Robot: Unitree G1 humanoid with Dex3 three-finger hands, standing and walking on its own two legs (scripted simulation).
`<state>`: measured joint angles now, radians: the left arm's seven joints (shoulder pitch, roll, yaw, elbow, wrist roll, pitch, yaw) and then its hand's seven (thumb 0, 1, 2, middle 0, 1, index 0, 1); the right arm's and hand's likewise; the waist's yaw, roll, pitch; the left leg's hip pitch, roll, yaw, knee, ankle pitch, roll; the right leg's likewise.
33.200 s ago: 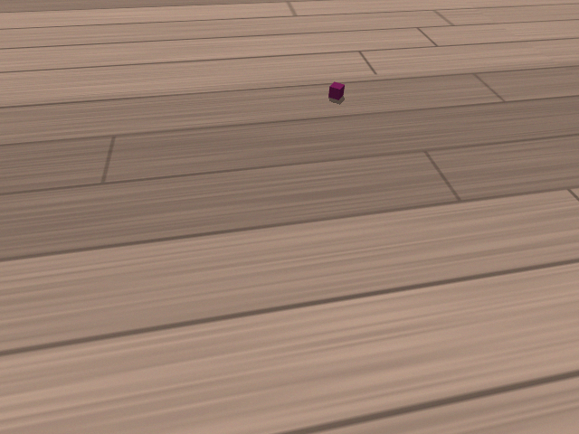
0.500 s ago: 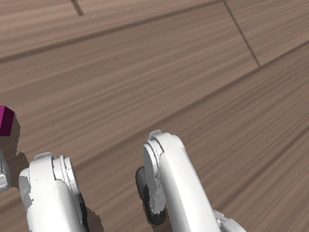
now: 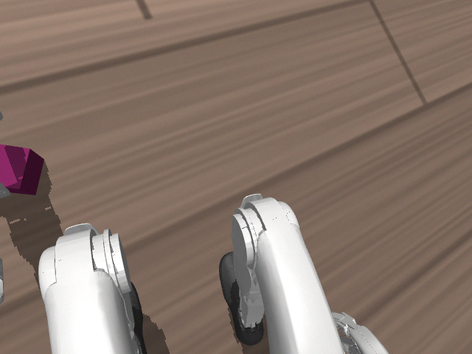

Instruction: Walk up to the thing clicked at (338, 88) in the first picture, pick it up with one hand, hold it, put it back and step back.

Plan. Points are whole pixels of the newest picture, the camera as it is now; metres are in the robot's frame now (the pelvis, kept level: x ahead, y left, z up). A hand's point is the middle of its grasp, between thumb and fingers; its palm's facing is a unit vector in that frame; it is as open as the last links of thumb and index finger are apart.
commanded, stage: home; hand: left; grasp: from above
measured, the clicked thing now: (10, 170) +0.45 +0.33 -0.28
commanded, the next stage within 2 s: none
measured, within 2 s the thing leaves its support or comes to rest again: neither
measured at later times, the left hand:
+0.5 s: hand out of the picture +0.35 +0.33 -0.03, palm faces -0.38 -0.40 -0.83, open 9.4 cm
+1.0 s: hand out of the picture +0.24 +0.25 +0.19, palm faces +0.03 -0.91 -0.42, open 7.5 cm
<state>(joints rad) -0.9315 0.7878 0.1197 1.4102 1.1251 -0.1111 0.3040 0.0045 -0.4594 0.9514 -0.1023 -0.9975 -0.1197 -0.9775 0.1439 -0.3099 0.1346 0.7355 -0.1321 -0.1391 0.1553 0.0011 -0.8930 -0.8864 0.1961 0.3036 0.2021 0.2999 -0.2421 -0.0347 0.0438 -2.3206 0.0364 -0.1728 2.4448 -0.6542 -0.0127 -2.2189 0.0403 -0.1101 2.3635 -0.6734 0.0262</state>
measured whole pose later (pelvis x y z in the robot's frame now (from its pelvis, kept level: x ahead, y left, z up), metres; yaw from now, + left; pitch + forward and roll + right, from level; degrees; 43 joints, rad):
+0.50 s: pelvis +0.01 +0.01 +0.09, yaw +3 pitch +34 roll -7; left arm -0.39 0.62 0.06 0.61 0.75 -0.07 0.02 0.00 0.44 0.91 -0.22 -0.46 -0.22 -0.47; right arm 0.09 -0.28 -0.03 0.63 -0.03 0.02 0.08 0.00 -0.90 -0.89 0.20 0.30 0.20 0.30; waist -0.05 0.01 -0.16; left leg -2.10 0.04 -0.10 2.15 -0.66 0.01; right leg -2.00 0.02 -0.07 2.09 -0.69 0.03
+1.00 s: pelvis +0.03 +0.00 +0.28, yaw +8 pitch +24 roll -4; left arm 0.17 0.34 0.04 0.14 0.12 0.25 0.05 0.01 0.87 0.89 -0.20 -0.30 -0.20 -0.30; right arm 0.14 -0.21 0.01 0.56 0.04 -0.10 -0.07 0.01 -0.90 -0.89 0.20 0.30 0.21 0.30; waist -0.05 0.04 -0.20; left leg -1.38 0.04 -0.07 1.53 -0.58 -0.01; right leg -1.30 0.00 -0.06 1.48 -0.60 0.01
